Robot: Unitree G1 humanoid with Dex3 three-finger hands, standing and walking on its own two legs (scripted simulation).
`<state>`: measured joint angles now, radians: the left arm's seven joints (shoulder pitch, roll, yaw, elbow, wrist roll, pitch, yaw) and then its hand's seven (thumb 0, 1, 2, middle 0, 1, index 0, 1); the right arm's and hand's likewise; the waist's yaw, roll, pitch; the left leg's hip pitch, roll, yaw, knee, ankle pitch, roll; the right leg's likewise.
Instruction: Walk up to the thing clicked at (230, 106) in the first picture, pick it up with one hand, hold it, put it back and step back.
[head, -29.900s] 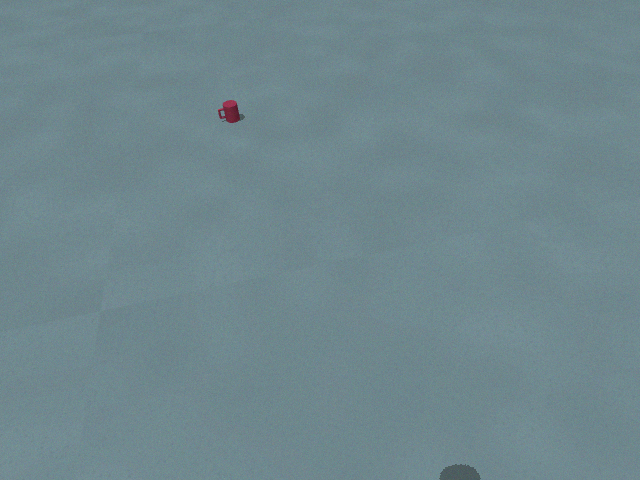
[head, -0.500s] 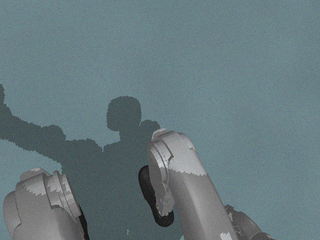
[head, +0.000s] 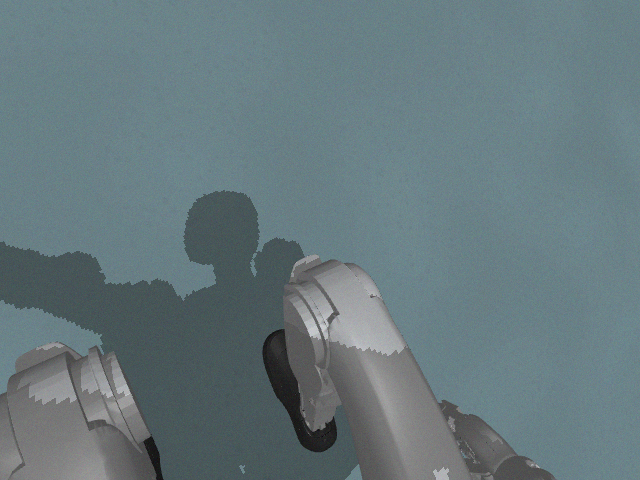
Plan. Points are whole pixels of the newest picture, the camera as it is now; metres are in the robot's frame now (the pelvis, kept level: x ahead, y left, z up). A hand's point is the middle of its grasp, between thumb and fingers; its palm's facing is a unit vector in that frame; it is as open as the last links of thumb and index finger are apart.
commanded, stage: rest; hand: left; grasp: from above
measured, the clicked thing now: out of the picture +0.46 +0.38 -0.26
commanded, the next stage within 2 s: open in 0.06 s
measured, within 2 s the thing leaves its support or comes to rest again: rests again in 1.46 s
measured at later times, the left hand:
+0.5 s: hand out of the picture +0.45 +0.37 -0.22, palm faces -0.46 -0.11 -0.88, open 12.0 cm
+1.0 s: hand out of the picture +0.45 +0.36 -0.22, palm faces -0.46 -0.12 -0.88, open 13.8 cm
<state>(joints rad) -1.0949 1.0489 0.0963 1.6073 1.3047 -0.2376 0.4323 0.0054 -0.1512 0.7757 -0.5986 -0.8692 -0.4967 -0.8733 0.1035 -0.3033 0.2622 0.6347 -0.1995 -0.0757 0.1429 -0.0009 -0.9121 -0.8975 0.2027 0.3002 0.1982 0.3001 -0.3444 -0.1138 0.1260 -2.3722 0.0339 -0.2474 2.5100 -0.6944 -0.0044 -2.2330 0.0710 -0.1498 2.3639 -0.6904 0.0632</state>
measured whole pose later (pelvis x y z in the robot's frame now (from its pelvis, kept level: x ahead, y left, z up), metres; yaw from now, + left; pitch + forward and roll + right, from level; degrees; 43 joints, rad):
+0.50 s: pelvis +0.00 +0.00 +0.00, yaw -1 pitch +29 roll -14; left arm -1.11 1.09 0.08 1.65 1.32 -0.26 0.46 0.00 -0.24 0.82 -0.34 -0.96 -0.34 -0.94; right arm 0.11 -0.32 0.30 0.62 -0.21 -0.10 0.14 0.00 -0.91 -0.90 0.20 0.30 0.20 0.30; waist -0.36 -0.13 0.15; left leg -2.37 0.03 -0.27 2.52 -0.69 -0.01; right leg -2.22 0.08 -0.17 2.36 -0.68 0.06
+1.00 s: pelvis +0.00 +0.00 +0.00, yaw -1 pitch +29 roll -15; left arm -1.09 1.08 0.09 1.60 1.29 -0.24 0.43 0.01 -0.49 0.97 -0.09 -1.06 -0.10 -1.05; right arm 0.09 -0.32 0.31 0.61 -0.21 -0.11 0.15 0.00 -0.90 -0.90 0.20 0.30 0.20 0.30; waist -0.35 -0.13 0.15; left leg -2.36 0.03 -0.27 2.52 -0.69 -0.01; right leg -2.22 0.08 -0.17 2.36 -0.68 0.06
